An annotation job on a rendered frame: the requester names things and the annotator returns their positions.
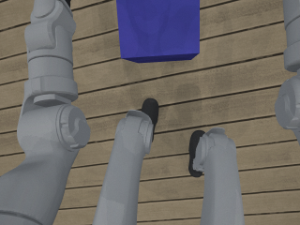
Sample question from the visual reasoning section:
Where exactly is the left robot foot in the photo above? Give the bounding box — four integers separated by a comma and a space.
141, 98, 159, 142

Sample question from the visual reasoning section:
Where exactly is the right robot forearm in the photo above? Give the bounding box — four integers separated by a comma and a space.
282, 0, 300, 75

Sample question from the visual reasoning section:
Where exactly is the robot right upper arm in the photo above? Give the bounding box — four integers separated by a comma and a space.
274, 74, 300, 146

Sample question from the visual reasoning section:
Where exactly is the right robot foot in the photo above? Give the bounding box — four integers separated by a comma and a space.
188, 130, 205, 178

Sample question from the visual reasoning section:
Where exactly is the carton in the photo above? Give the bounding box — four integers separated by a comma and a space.
116, 0, 200, 64

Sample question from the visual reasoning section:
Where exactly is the robot foot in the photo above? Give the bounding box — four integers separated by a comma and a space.
188, 130, 205, 178
141, 98, 159, 142

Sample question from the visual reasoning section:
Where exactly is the left robot forearm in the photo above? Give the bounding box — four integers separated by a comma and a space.
17, 0, 79, 144

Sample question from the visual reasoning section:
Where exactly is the robot left upper arm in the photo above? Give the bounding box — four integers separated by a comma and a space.
0, 104, 91, 225

